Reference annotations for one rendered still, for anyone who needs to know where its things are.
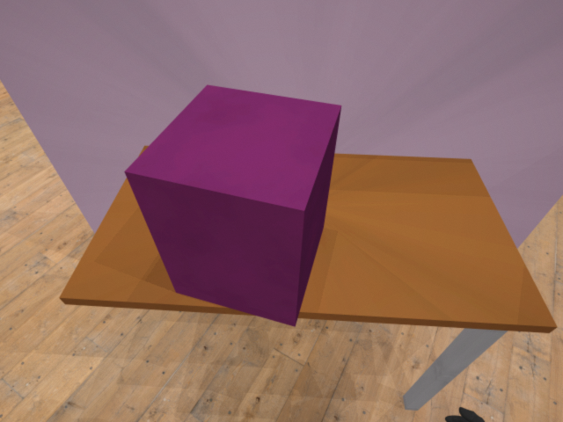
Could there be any carton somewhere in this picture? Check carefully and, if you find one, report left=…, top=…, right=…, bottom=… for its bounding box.
left=124, top=85, right=341, bottom=327

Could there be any table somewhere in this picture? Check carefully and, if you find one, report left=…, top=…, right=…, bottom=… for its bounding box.
left=59, top=146, right=557, bottom=411

